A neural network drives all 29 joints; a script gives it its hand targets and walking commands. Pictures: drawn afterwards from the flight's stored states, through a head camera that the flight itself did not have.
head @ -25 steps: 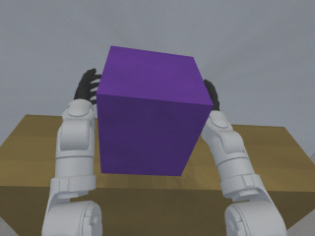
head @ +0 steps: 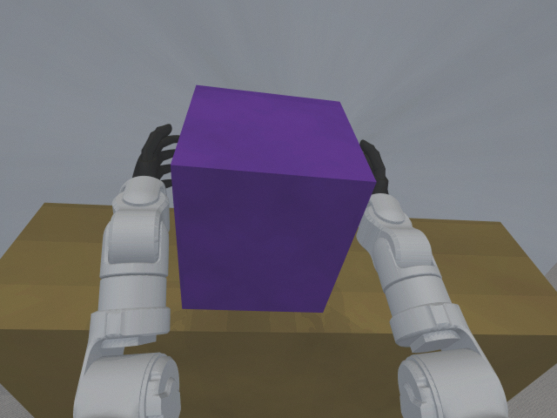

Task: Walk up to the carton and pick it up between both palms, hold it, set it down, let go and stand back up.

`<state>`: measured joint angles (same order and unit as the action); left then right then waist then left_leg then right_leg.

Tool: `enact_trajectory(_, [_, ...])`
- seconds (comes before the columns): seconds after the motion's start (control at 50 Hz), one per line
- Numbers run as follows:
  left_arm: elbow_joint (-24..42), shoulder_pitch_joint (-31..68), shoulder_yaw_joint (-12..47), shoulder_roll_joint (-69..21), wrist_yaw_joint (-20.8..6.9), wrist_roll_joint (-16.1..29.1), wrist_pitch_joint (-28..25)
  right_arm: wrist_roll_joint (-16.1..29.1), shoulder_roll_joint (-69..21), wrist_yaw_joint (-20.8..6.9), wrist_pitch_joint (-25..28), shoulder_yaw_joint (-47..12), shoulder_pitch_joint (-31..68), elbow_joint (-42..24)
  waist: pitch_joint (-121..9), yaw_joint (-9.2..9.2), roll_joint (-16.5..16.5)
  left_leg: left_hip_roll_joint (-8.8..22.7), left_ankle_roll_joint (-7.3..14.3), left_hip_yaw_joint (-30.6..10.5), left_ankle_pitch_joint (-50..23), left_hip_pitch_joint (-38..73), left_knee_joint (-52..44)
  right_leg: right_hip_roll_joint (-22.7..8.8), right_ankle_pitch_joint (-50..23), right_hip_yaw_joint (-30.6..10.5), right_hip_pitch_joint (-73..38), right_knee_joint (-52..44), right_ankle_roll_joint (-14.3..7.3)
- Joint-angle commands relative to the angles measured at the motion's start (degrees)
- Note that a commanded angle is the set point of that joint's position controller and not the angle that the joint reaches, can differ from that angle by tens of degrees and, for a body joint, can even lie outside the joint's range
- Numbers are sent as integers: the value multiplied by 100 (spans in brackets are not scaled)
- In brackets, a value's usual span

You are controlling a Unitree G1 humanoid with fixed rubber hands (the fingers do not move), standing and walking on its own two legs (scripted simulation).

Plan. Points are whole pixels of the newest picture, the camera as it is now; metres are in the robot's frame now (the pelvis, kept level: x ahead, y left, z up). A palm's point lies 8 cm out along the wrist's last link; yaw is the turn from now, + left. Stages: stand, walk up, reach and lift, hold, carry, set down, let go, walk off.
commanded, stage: hold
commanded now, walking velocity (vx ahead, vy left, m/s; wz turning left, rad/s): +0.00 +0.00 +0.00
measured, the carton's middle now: (262, 203) +0.38 +0.02 +0.16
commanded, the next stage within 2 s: none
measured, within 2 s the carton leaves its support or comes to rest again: neither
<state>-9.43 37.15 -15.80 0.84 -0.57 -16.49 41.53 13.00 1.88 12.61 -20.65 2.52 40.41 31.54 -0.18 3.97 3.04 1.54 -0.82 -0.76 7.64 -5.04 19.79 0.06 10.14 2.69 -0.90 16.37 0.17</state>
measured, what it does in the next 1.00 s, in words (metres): stands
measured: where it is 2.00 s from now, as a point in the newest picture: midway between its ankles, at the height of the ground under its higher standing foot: outside the picture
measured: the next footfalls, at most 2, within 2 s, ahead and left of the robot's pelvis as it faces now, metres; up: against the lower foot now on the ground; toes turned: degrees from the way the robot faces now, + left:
none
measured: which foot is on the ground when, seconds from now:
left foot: down 0.00-1.00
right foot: down 0.00-1.00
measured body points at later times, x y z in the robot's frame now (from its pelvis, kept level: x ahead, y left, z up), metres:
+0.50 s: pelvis +0.00 +0.00 +0.00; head -0.05 +0.03 +0.45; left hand +0.38 +0.17 +0.20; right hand +0.38 -0.14 +0.19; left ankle +0.04 +0.13 -0.75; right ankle +0.00 -0.12 -0.75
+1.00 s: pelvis +0.00 +0.00 +0.00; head -0.05 +0.03 +0.45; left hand +0.38 +0.17 +0.20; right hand +0.38 -0.14 +0.19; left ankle +0.04 +0.13 -0.75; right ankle +0.00 -0.12 -0.75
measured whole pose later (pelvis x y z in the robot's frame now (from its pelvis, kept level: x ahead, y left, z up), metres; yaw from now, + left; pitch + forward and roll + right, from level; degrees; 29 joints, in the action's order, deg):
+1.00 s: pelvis +0.00 +0.00 +0.00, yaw +0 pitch -8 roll -1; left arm -8.3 35.9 -15.8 0.8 -1.0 -16.4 41.5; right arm 13.9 2.0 13.5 -20.9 1.5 39.4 30.2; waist 0.0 4.4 3.2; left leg 1.4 -1.0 -1.4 8.2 -4.1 20.2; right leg 0.2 10.6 2.7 -2.1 16.3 0.1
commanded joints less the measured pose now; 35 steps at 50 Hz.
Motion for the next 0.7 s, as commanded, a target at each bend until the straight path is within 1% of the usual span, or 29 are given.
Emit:
enact_trajectory(0.0, [740, 3701, 2913, -3556, -754, 975, -379, 512, -3246, -504, 363, -2370, 4842, -2129, -2402, 117, -507, -362, -72, 137, -1426, 1476, 32, 330, -987, 115, 141, -261, 271])
enact_trajectory(0.1, [756, 3616, 2850, -3487, -796, 894, -343, 512, -3214, -488, 320, -2361, 4698, -2056, -2151, 110, -506, -366, -77, 134, -1388, 1384, -29, 318, -962, 115, 97, -273, 274])
enact_trajectory(0.26, [981, 3636, 3023, -3528, -785, 970, -355, 619, -3262, -449, 312, -2504, 4722, -2331, -2252, 121, -583, -381, -135, 105, -1665, 1485, 80, 333, -1216, 119, 78, -235, 279])
enact_trajectory(0.42, [906, 3597, 2941, -3483, -800, 938, -325, 539, -3221, -465, 281, -2439, 4671, -2246, -2137, 95, -507, -362, -80, 133, -1359, 1398, -26, 319, -943, 111, 138, -277, 267])
enact_trajectory(0.68, [800, 3671, 2908, -3506, -793, 944, -342, 498, -3238, -482, 295, -2385, 4739, -2160, -2183, 91, -513, -355, -57, 136, -1254, 1381, -45, 312, -828, 107, 183, -290, 259])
